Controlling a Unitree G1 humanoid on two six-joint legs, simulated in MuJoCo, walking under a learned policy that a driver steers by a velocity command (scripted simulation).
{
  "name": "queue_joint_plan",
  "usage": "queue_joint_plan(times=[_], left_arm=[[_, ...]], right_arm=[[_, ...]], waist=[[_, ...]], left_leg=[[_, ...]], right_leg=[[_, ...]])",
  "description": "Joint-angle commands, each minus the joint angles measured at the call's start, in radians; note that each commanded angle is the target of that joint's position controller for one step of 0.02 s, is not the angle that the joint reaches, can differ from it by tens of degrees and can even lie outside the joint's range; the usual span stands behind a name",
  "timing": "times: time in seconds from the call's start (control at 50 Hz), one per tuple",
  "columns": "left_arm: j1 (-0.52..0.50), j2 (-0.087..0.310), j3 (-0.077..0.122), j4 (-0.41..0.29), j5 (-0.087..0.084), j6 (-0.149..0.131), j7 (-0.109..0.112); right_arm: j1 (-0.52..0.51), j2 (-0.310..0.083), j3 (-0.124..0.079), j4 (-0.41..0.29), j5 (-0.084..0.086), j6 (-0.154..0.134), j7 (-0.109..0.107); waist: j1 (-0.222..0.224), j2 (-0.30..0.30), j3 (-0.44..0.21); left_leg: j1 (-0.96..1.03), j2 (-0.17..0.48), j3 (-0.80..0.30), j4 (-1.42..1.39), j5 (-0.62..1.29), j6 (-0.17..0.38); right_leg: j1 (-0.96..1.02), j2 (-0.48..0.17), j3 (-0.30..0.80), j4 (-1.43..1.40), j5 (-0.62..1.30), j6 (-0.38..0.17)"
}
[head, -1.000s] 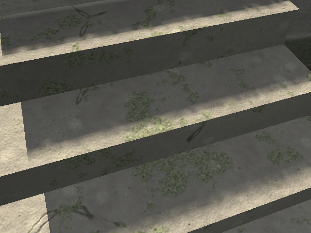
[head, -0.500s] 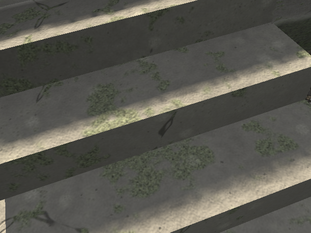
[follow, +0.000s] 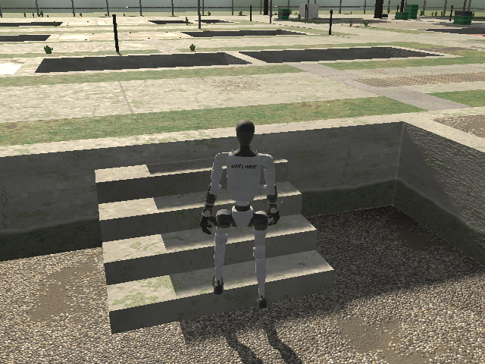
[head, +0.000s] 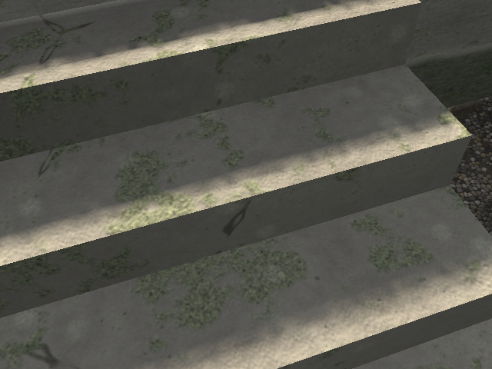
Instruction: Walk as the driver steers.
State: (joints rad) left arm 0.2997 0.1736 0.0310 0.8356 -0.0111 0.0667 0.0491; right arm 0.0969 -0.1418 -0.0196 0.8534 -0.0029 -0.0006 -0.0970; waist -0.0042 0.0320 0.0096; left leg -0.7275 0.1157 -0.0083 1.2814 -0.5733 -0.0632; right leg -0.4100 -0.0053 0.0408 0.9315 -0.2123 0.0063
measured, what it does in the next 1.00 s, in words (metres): steps to the right, turning left: right foot 0.18 m lower, then left foot 0.18 m higher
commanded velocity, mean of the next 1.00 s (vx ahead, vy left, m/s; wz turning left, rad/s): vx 0.10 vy -0.01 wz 0.39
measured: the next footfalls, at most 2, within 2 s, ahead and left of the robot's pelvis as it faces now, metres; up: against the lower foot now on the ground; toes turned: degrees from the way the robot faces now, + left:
right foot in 0.08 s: +0.01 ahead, -0.14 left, -0.18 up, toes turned -3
left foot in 0.64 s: +0.15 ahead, +0.03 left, +0.00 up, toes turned +16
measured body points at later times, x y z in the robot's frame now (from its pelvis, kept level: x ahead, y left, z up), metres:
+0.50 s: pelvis +0.01 -0.09 -0.06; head +0.03 -0.10 +0.38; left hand -0.09 +0.12 -0.20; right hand +0.22 -0.23 -0.18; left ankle +0.02 +0.07 -0.45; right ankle -0.03 -0.14 -0.81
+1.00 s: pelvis +0.08 -0.08 +0.09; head +0.07 -0.05 +0.54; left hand +0.16 +0.17 +0.00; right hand +0.28 -0.25 -0.01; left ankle +0.11 +0.02 -0.62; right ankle +0.18 -0.24 -0.49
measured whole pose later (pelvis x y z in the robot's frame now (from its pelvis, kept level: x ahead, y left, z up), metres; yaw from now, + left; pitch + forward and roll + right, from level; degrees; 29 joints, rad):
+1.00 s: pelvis +0.08 -0.08 +0.09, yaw +26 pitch +3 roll -3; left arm 0.18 0.14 -0.06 0.55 0.01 0.00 0.03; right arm 0.30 -0.19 0.02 0.70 0.02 0.01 -0.06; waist -0.01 -0.01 -0.05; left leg -0.52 -0.12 -0.18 0.75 -0.39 0.10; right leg -0.81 -0.01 0.09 1.47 -0.32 0.08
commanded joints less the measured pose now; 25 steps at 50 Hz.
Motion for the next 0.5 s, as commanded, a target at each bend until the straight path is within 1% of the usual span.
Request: queue_joint_plan(times=[0.02, 0.04, 0.06, 0.08, 0.1, 0.12, 0.14, 0.16, 0.18, 0.2, 0.22, 0.24, 0.26, 0.28, 0.3, 0.32, 0.34, 0.36, 0.38, 0.4, 0.42, 0.44, 0.46, 0.48, 0.5], left_arm=[[0.303, -0.037, 0.006, 0.129, -0.001, 0.023, -0.016], [0.29, -0.053, 0.004, 0.138, 0.004, 0.026, -0.021], [0.268, -0.084, -0.009, 0.139, 0.026, 0.022, -0.026], [0.273, -0.056, -0.018, 0.131, 0.066, 0.007, -0.028], [0.186, 0.036, -0.014, 0.091, 0.076, -0.01, -0.034], [0.158, 0.14, 0.005, 0.065, 0.071, -0.001, -0.03], [0.129, 0.175, 0.012, 0.08, 0.066, 0.019, -0.025], [0.081, 0.248, 0.024, 0.051, 0.079, 0.022, -0.014], [0.036, 0.18, 0.008, 0.014, 0.067, 0.019, 0.007], [0.057, 0.112, -0.009, 0.006, 0.069, 0.016, 0.022], [0.088, 0.086, -0.019, 0.0, 0.064, 0.009, 0.039], [0.153, 0.081, -0.019, 0.014, 0.054, 0.005, 0.05], [0.204, 0.063, -0.017, 0.089, 0.01, -0.046, 0.026], [0.241, 0.085, -0.004, 0.103, 0.011, -0.081, 0.01], [0.26, 0.082, -0.001, 0.123, 0.017, -0.103, 0.001], [0.261, 0.071, -0.002, 0.131, 0.02, -0.117, -0.004], [0.272, 0.059, -0.003, 0.143, 0.027, -0.127, -0.01], [0.284, 0.056, -0.003, 0.154, 0.032, -0.135, -0.012], [0.307, -0.04, -0.023, 0.119, 0.045, -0.094, 0.02], [0.315, -0.023, -0.025, 0.114, 0.053, -0.078, 0.035], [0.312, -0.013, -0.025, 0.108, 0.059, -0.069, 0.042], [0.29, 0.001, -0.025, 0.092, 0.067, -0.061, 0.042], [0.262, -0.001, -0.031, 0.084, 0.074, -0.053, 0.037], [0.204, 0.008, -0.033, 0.068, 0.069, -0.047, 0.032], [0.068, -0.002, -0.044, 0.034, 0.048, -0.014, 0.058]], right_arm=[[-0.158, -0.043, -0.008, -0.077, 0.002, 0.011, 0.007], [-0.131, -0.017, -0.003, -0.06, 0.004, 0.016, 0.015], [-0.085, 0.043, 0.009, -0.029, 0.01, 0.023, 0.024], [-0.091, 0.094, 0.017, -0.02, 0.016, 0.027, 0.03], [0.014, 0.115, 0.012, 0.012, 0.044, 0.027, 0.037], [0.101, 0.106, 0.009, 0.032, 0.033, 0.024, 0.043], [0.088, 0.044, -0.003, 0.029, 0.039, 0.022, 0.04], [0.007, 0.059, 0.009, -0.045, 0.068, 0.025, 0.012], [-0.162, 0.014, 0.004, -0.081, 0.084, 0.033, -0.019], [-0.165, -0.076, -0.024, -0.083, 0.064, 0.03, -0.024], [-0.155, -0.069, -0.028, -0.086, 0.042, 0.028, -0.023], [-0.131, -0.048, -0.022, -0.096, 0.031, 0.018, -0.012], [-0.064, 0.025, -0.01, -0.091, -0.094, 0.041, 0.037], [-0.035, 0.017, -0.019, -0.078, -0.085, 0.052, 0.056], [-0.06, 0.024, -0.02, -0.098, -0.075, 0.061, 0.064], [-0.085, 0.027, -0.019, -0.116, -0.072, 0.067, 0.067], [-0.108, 0.037, -0.016, -0.137, -0.066, 0.07, 0.067], [-0.131, 0.041, -0.013, -0.157, -0.06, 0.066, 0.063], [-0.154, 0.012, -0.001, -0.168, 0.056, 0.011, 0.064], [-0.149, 0.019, 0.007, -0.176, 0.065, -0.014, 0.074], [-0.151, 0.04, 0.022, -0.188, 0.052, -0.027, 0.089], [-0.153, 0.069, 0.038, -0.204, 0.046, -0.03, 0.103], [-0.152, 0.104, 0.057, -0.228, 0.045, -0.029, 0.115], [-0.19, 0.111, 0.075, -0.272, 0.037, -0.033, 0.128], [-0.259, 0.089, 0.071, -0.327, 0.021, -0.03, 0.129]], waist=[[0.081, 0.033, -0.057], [0.066, 0.024, -0.03], [0.056, -0.037, -0.027], [0.066, -0.147, -0.039], [-0.021, -0.174, -0.043], [-0.074, -0.126, -0.085], [-0.076, -0.15, -0.051], [-0.062, -0.234, -0.017], [0.008, -0.189, 0.097], [0.04, -0.086, 0.122], [0.058, -0.108, 0.091], [0.076, -0.128, 0.053], [0.01, -0.051, 0.061], [0.038, -0.071, 0.035], [0.041, -0.097, 0.034], [0.042, -0.114, 0.046], [0.043, -0.126, 0.058], [0.045, -0.128, 0.063], [0.102, -0.164, 0.063], [0.096, -0.142, 0.052], [0.087, -0.096, 0.053], [0.07, -0.049, 0.053], [0.043, -0.026, 0.057], [0.019, -0.014, 0.078], [-0.02, -0.007, 0.165]], left_leg=[[-0.11, 0.106, -0.126, -0.211, 0.212, 0.146], [-0.111, 0.083, -0.09, -0.131, 0.172, 0.127], [-0.108, 0.014, -0.02, 0.052, 0.03, 0.098], [-0.234, -0.038, 0.0, 0.389, -0.22, 0.066], [-0.216, -0.038, -0.042, 0.648, -0.236, 0.017], [-0.234, -0.06, -0.143, 0.785, -0.171, -0.027], [-0.33, -0.099, -0.124, 0.846, -0.141, -0.047], [-0.432, -0.057, -0.118, 0.866, -0.099, -0.077], [-0.528, -0.06, -0.124, 0.9, -0.085, -0.088], [-0.52, -0.092, -0.155, 0.926, 0.156, -0.071], [-0.517, -0.117, -0.151, 0.952, 0.208, -0.063], [-0.554, -0.137, -0.16, 0.98, 0.255, -0.048], [-0.429, -0.144, -0.091, 0.862, 0.262, 0.064], [-0.391, -0.181, -0.05, 0.833, 0.26, 0.096], [-0.422, -0.191, -0.042, 0.853, 0.247, 0.12], [-0.474, -0.197, -0.044, 0.886, 0.231, 0.134], [-0.539, -0.198, -0.049, 0.914, 0.205, 0.145], [-0.598, -0.194, -0.06, 0.933, 0.176, 0.153], [-0.793, -0.17, -0.194, 1.031, 0.253, 0.116], [-0.885, -0.165, -0.21, 1.086, 0.249, 0.109], [-0.926, -0.151, -0.198, 1.118, 0.242, 0.099], [-0.917, -0.135, -0.176, 1.13, 0.246, 0.089], [-0.881, -0.109, -0.161, 1.126, 0.295, 0.087], [-0.777, -0.087, -0.087, 0.924, 0.35, 0.075], [-0.574, -0.086, -0.017, 0.746, 0.319, 0.02]], right_leg=[[0.367, 0.017, -0.151, -0.452, 0.404, -0.032], [0.381, 0.015, -0.157, -0.529, 0.426, -0.039], [0.38, -0.005, -0.121, -0.601, 0.442, -0.036], [0.42, -0.095, 0.003, -0.533, 0.688, -0.022], [0.286, -0.229, 0.128, -0.468, 1.027, -0.005], [0.295, -0.294, 0.216, -0.482, 0.947, -0.065], [0.322, -0.297, 0.182, -0.499, 0.869, -0.115], [0.289, -0.429, 0.371, -0.639, 0.375, -0.232], [0.249, -0.453, 0.435, -0.74, 0.027, -0.273], [0.237, -0.387, 0.407, -0.701, -0.105, -0.245], [0.284, -0.371, 0.374, -0.689, -0.08, -0.218], [0.379, -0.356, 0.343, -0.689, -0.109, -0.205], [0.305, -0.258, 0.183, -0.669, -0.14, -0.145], [0.337, -0.229, 0.163, -0.678, -0.217, -0.141], [0.374, -0.235, 0.167, -0.69, -0.27, -0.149], [0.405, -0.25, 0.17, -0.705, -0.305, -0.161], [0.445, -0.27, 0.176, -0.72, -0.335, -0.167], [0.49, -0.291, 0.175, -0.73, -0.354, -0.175], [0.653, -0.354, 0.235, -0.736, -0.266, -0.17], [0.739, -0.373, 0.22, -0.715, -0.199, -0.151], [0.725, -0.372, 0.18, -0.702, -0.145, -0.14], [0.65, -0.362, 0.131, -0.699, -0.129, -0.133], [0.511, -0.348, 0.083, -0.7, -0.122, -0.115], [0.323, -0.282, -0.003, -0.741, -0.151, -0.087], [0.098, -0.203, -0.136, -0.686, 0.468, -0.075]])
Keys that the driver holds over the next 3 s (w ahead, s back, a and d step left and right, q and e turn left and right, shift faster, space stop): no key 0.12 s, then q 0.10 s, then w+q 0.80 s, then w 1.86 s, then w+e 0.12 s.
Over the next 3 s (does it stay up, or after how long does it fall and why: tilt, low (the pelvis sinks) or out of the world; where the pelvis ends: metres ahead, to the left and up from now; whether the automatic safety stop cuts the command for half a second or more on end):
stays up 0.96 0.48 0.62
